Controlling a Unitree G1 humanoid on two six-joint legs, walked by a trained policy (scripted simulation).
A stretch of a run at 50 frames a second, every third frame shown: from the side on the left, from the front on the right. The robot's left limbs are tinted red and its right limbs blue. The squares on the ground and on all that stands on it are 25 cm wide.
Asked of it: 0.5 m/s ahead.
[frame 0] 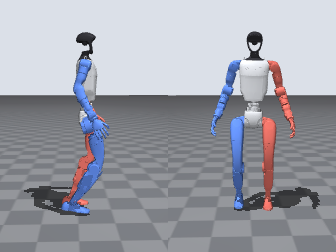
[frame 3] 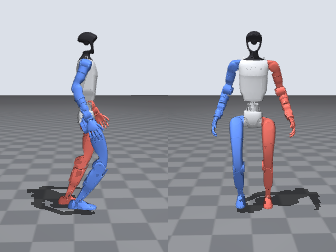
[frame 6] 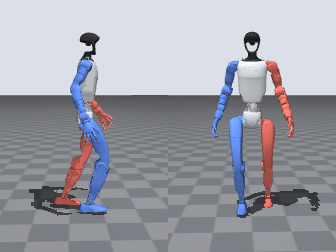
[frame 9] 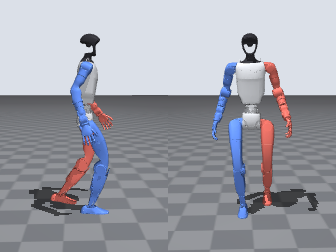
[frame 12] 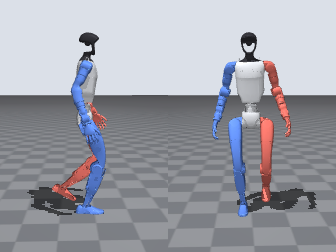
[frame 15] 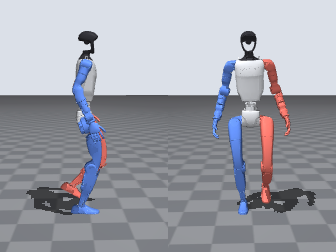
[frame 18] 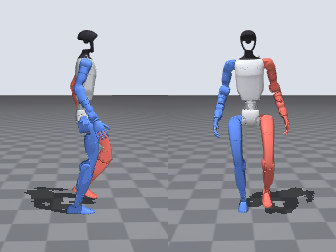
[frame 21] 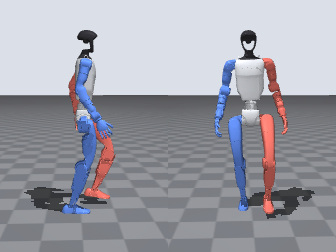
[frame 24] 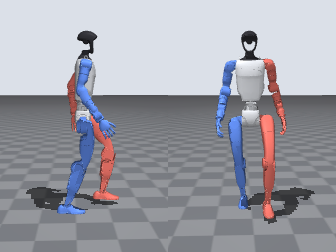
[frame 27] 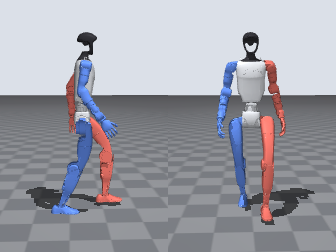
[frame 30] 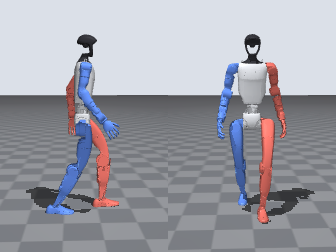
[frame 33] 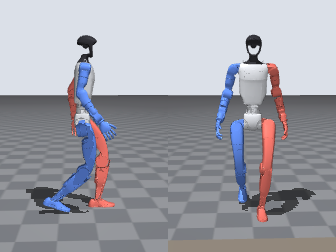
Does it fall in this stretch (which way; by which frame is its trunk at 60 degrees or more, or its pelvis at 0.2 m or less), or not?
no
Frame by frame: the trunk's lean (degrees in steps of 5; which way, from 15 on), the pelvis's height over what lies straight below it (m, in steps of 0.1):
0: 0, 0.8
3: 0, 0.8
6: 5, 0.8
9: 5, 0.8
12: 5, 0.8
15: 5, 0.8
18: 5, 0.8
21: 5, 0.8
24: 5, 0.8
27: 5, 0.8
30: 5, 0.8
33: 5, 0.7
